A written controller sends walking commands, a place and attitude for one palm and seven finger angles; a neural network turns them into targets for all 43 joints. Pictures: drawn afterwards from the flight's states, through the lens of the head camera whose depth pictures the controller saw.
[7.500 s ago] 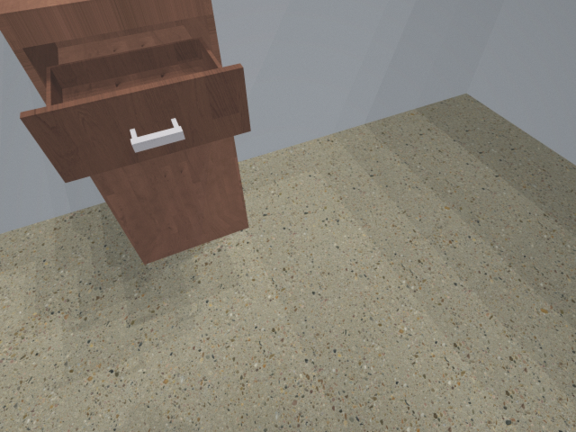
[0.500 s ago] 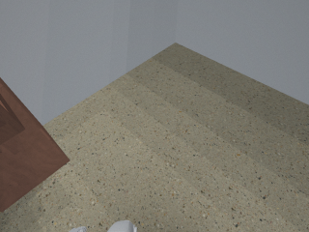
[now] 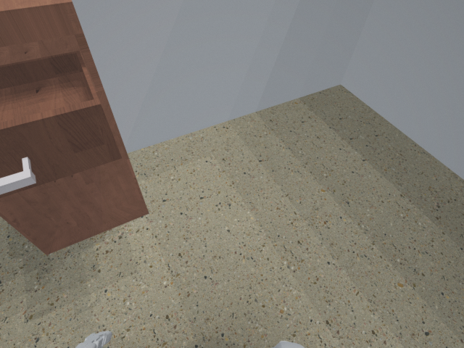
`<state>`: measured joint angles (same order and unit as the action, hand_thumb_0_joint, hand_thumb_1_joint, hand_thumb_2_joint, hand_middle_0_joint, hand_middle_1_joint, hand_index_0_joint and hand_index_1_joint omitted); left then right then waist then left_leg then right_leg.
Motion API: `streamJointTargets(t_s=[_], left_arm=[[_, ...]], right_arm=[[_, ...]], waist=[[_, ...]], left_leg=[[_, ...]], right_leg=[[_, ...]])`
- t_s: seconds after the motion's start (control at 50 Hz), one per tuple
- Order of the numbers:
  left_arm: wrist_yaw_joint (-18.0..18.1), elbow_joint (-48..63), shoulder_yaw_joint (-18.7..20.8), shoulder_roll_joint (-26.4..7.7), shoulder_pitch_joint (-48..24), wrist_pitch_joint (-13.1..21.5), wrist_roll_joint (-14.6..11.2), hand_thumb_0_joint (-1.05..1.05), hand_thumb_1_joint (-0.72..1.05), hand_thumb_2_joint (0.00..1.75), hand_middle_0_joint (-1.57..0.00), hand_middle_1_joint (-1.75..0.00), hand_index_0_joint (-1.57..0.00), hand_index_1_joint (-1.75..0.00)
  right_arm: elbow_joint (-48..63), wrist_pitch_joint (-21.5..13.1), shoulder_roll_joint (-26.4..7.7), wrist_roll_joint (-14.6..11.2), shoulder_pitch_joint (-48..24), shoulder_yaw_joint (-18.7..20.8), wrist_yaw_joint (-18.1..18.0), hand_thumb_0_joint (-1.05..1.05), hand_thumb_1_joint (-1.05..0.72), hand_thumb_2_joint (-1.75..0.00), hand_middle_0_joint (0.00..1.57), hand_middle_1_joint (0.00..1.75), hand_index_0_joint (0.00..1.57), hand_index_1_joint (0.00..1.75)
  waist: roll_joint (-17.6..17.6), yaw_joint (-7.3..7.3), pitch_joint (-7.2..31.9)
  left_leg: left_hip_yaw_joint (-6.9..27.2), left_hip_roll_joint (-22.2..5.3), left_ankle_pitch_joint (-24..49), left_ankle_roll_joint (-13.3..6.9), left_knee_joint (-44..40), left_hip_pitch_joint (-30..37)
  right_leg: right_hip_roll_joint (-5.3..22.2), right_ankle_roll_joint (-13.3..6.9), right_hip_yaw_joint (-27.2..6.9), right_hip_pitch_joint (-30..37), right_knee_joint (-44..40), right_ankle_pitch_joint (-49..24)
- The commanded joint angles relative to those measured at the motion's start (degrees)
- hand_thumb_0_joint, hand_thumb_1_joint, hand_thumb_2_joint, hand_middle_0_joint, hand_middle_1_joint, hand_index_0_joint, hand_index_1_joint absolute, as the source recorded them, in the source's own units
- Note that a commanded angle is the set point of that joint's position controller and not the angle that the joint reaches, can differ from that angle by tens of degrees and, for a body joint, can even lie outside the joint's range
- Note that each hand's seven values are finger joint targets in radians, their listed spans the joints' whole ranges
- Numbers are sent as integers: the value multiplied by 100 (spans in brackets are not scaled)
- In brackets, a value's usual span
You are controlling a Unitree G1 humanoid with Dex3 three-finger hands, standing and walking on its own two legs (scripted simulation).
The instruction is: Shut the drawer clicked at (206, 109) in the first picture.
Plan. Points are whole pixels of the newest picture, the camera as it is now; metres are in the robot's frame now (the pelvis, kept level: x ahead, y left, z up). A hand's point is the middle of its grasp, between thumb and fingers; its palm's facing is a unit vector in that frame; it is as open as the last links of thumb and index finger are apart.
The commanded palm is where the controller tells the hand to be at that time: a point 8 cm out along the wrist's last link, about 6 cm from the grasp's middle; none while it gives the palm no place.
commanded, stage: turn to face it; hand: left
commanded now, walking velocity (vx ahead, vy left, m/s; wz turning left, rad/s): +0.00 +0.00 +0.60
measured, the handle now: (1, 177) +0.38 +0.45 +0.04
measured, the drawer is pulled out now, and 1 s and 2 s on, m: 0.30 0.30 0.30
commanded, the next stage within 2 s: take the last steps up to it in 0.80 s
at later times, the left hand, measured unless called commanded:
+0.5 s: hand out of the picture -0.03 +0.19 -0.17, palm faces +0.34 -0.91 -0.25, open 7.4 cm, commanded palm none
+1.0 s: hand out of the picture -0.04 +0.21 -0.16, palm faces +0.47 -0.85 -0.23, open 7.4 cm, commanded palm none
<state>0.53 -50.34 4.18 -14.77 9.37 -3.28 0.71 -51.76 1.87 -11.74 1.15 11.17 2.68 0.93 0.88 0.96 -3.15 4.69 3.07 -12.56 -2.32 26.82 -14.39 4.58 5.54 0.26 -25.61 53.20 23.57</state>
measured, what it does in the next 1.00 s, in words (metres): steps on the spot, turning left: right foot, then left foot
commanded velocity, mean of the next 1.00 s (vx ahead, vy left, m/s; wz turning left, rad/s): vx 0.04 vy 0.00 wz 0.37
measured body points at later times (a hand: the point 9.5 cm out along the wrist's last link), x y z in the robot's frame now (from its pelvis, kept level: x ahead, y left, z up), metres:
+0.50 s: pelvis -0.01 -0.02 -0.01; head +0.02 -0.01 +0.44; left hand -0.04 +0.24 -0.15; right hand +0.15 -0.25 -0.15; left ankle -0.06 +0.10 -0.71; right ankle +0.02 -0.15 -0.74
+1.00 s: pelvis -0.02 +0.01 +0.00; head -0.01 +0.01 +0.45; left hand -0.07 +0.26 -0.14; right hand +0.13 -0.18 -0.15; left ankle -0.05 +0.09 -0.74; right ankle +0.03 -0.12 -0.71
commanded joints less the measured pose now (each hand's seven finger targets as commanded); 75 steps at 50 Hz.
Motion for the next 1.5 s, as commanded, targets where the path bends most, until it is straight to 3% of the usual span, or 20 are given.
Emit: streamJointTargets(t_s=[0.0, 0.08, 0.1, 0.12, 0.22, 0.46, 0.5, 0.52, 0.54, 0.58, 0.68, 0.88, 0.98, 1.0, 1.04, 1.08, 1.18, 1.38, 1.44, 1.48], left_arm=[[72, 627, 50, -396, -114, 205, -34, 0, 90, 90, -20, -30, -20, -30], [134, 502, 123, -718, 589, 344, -29, 0, 90, 90, -20, -30, -20, -30], [190, 491, 231, -1211, 743, 388, 67, 0, 90, 90, -20, -30, -20, -30], [167, 569, 195, -1400, 705, 338, 68, 0, 90, 90, -20, -30, -20, -30], [160, 698, 33, -645, -111, 388, 50, 0, 90, 90, -20, -30, -20, -30], [123, 157, 176, -1103, 736, 291, 113, 0, 90, 90, -20, -30, -20, -30], [105, 125, 182, -1003, 631, 234, 39, 0, 90, 90, -20, -30, -20, -30], [74, 230, 138, -722, 754, 198, -7, 0, 90, 90, -20, -30, -20, -30], [55, 437, -4, -356, 599, 182, 5, 0, 90, 90, -20, -30, -20, -30], [131, 351, -11, -414, 92, 98, 19, 0, 90, 90, -20, -30, -20, -30], [18, -138, 13, -440, 562, 102, 15, 0, 90, 90, -20, -30, -20, -30], [85, -38, -67, -213, 173, 139, 4, 0, 90, 90, -20, -30, -20, -30], [21, -334, -134, -42, 731, 289, 53, 0, 90, 90, -20, -30, -20, -30], [19, -455, -123, -53, 1020, 354, 69, 0, 90, 90, -20, -30, -20, -30], [78, -605, 19, -742, 1589, 439, 149, 0, 90, 90, -20, -30, -20, -30], [119, -605, 50, -711, 1592, 514, 68, 0, 90, 90, -20, -30, -20, -30], [75, -712, -138, -43, 1339, 701, 35, 0, 90, 90, -20, -30, -20, -30], [106, -1355, -108, -131, 2110, 719, 100, 0, 90, 90, -20, -30, -20, -30], [101, -1398, -83, -122, 1906, 670, 45, 0, 90, 90, -20, -30, -20, -30], [40, -1239, -192, 436, 2240, 643, -38, 0, 90, 90, -20, -30, -20, -30]], right_arm=[[373, -58, -1320, 27, 83, 428, -117, 0, -90, -90, 20, 30, 20, 30], [472, -46, -1078, -63, -112, 426, -77, 0, -90, -90, 20, 30, 20, 30], [556, -61, -658, -101, 27, 363, -49, 0, -90, -90, 20, 30, 20, 30], [646, -31, -739, -31, 47, 401, -57, 0, -90, -90, 20, 30, 20, 30], [263, 153, -744, 20, 127, 389, 93, 0, -90, -90, 20, 30, 20, 30], [344, 46, -563, -72, -404, 171, 52, 0, -90, -90, 20, 30, 20, 30], [215, -32, -768, -44, 68, 206, 40, 0, -90, -90, 20, 30, 20, 30], [203, -104, -1307, 3, 305, 328, 15, 0, -90, -90, 20, 30, 20, 30], [160, -96, -1816, -14, 587, 422, -23, 0, -90, -90, 20, 30, 20, 30], [37, -93, -1620, -8, 605, 367, -170, 0, -90, -90, 20, 30, 20, 30], [198, -151, -1066, -34, -244, 155, -192, 0, -90, -90, 20, 30, 20, 30], [-90, -114, -960, 17, 186, 194, -208, 0, -90, -90, 20, 30, 20, 30], [-301, -165, -786, 21, 262, 153, -196, 0, -90, -90, 20, 30, 20, 30], [-321, -182, -672, -1, 245, 131, -195, 0, -90, -90, 20, 30, 20, 30], [-164, -238, -131, -54, 228, 12, -149, 0, -90, -90, 20, 30, 20, 30], [-66, -176, -527, 50, -157, 154, -54, 0, -90, -90, 20, 30, 20, 30], [-483, -170, -217, 35, 385, 193, 42, 0, -90, -90, 20, 30, 20, 30], [-352, -365, 83, -21, -510, 47, 86, 0, -90, -90, 20, 30, 20, 30], [-767, -497, -155, 27, 654, 84, -29, 0, -90, -90, 20, 30, 20, 30], [-1092, -548, -1286, 63, 2050, 332, -178, 0, -90, -90, 20, 30, 20, 30]], waist=[[-1064, 82, 614], [-359, -297, 808], [1180, -328, 879], [1310, -297, 790], [874, 65, -24], [1200, -293, 550], [696, 16, 731], [-676, 134, 987], [-1968, 270, 933], [-1575, 331, 799], [-936, -103, 352], [-822, 74, 386], [-714, -145, 386], [-463, -284, 293], [1567, -521, -61], [1137, -497, -589], [581, -85, -644], [831, -377, -424], [409, 198, 176], [-1855, 516, 1341]], left_leg=[[1715, -1411, 2292, -777, -412, 461], [1584, -793, 1317, -202, 482, -830], [464, -13, -739, 267, 1691, -1922], [20, 153, -2167, 420, 2944, -2017], [-212, -394, -891, 575, 4414, -1862], [-1081, -288, -1106, 487, 1242, -530], [-994, -395, 113, 360, -208, 623], [334, -1440, 1414, -63, -547, 1639], [1625, -2676, 3563, -816, -627, 1878], [1415, -2424, 3184, -1033, -557, 1256], [430, -1584, 2243, -671, -904, 548], [1128, -1641, 1833, -864, -922, 782], [1312, -1357, -962, -679, -1013, -77], [1127, -1107, -1486, -488, -703, -631], [-332, 55, -1847, 93, 1529, -2333], [-131, -349, -1549, 80, 2934, -2574], [-449, -644, -45, 267, 3398, -2185], [-1088, -675, -251, 173, 1344, -1337], [-1319, -348, 226, 70, 96, 701], [1561, -2681, 1112, -736, -446, 3021]], right_leg=[[-260, -60, 15, 281, -974, 148], [52, -229, -283, 2283, -3216, -1235], [1589, -731, -1720, 3007, -3683, -1571], [2469, -1329, -2109, 2351, -3725, -1848], [1379, -1125, -345, 1290, -3624, -1835], [1619, -1157, 461, 2041, -2722, -3594], [1423, -724, 803, 1456, -1891, -2970], [873, -323, 1079, 295, -760, -1476], [325, -50, 878, -809, 295, 1524], [280, -160, 117, -803, 1132, 1211], [197, -128, 153, -229, 949, -82], [-90, -191, 118, 175, -618, 238], [-338, -368, 290, 1517, -2198, -196], [-257, -400, 230, 2216, -3000, -481], [1653, -1186, -2308, 2940, -4506, 1428], [1982, -1563, -2934, 1913, -5030, 2214], [1021, -1142, -650, 1706, -4627, -493], [1148, -1285, -161, 2131, -3924, -2577], [729, -1028, 277, 1706, -2296, -3263], [-281, -565, 759, -418, 663, 752]])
